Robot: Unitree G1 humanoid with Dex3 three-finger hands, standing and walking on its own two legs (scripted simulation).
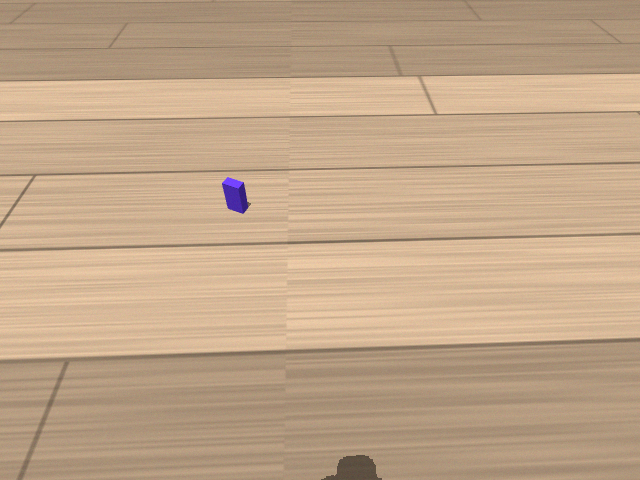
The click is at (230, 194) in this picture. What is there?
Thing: carton on end
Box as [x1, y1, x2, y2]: [222, 177, 247, 213]
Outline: 227,177 222,182 227,206 230,209 243,213 247,208 243,182
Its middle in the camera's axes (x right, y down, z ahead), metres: -0.37 -0.19 +1.73
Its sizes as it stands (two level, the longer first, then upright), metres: 0.083 0.045 0.152
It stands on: the floor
